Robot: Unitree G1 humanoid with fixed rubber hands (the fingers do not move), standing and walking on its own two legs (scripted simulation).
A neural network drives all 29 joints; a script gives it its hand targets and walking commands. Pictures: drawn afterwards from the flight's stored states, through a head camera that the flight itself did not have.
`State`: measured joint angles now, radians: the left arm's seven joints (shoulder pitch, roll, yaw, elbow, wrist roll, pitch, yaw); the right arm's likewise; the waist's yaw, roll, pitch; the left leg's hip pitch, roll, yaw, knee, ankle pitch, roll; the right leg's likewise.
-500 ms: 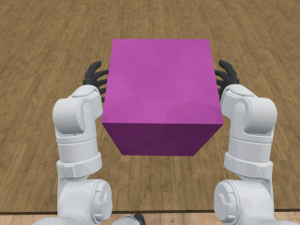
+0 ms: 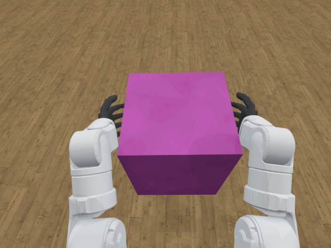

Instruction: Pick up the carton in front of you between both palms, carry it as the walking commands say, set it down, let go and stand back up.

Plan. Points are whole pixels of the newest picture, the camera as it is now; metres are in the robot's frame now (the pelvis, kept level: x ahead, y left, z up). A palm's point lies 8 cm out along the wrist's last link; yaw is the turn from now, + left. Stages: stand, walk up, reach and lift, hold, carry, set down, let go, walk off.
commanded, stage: carry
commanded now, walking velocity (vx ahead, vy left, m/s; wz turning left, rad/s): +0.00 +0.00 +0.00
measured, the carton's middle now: (176, 139) +0.36 +0.00 +0.07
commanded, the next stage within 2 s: none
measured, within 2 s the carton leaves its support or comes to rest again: neither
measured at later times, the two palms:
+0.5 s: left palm (106, 141) +0.32 +0.15 +0.12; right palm (244, 140) +0.32 -0.15 +0.12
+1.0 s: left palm (96, 158) +0.28 +0.16 +0.13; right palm (246, 157) +0.28 -0.14 +0.13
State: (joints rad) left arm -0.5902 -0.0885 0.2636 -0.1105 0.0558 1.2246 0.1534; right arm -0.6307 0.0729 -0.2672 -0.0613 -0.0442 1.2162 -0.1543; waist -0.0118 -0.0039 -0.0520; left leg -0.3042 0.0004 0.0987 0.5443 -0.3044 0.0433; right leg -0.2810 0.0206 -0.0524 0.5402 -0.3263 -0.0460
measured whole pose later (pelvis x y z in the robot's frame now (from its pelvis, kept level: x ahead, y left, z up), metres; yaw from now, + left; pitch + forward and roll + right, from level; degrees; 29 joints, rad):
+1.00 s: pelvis -0.05 +0.01 +0.00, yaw +1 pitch +1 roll +0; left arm -0.52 -0.09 0.24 0.01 0.06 1.17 0.15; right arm -0.53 0.08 -0.24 0.04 -0.06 1.15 -0.15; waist -0.01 0.00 -0.06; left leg -0.29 -0.01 0.09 0.51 -0.24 0.05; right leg -0.26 0.01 -0.06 0.51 -0.26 -0.04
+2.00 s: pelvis -0.08 +0.02 +0.00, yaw +1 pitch +0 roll +0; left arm -0.53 -0.08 0.24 0.02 0.06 1.17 0.15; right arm -0.53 0.08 -0.25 0.03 -0.06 1.15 -0.15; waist 0.00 0.00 -0.06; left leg -0.33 -0.03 0.11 0.49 -0.17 0.08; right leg -0.32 -0.01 -0.06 0.51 -0.21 -0.02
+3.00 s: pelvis -0.08 +0.02 +0.00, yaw +0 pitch +2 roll +0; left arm -0.53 -0.07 0.24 -0.05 0.04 1.19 0.15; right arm -0.56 0.08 -0.24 -0.01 -0.06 1.17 -0.16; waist 0.01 0.01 -0.09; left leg -0.37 -0.02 0.11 0.53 -0.22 0.09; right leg -0.38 0.00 -0.06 0.65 -0.36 -0.10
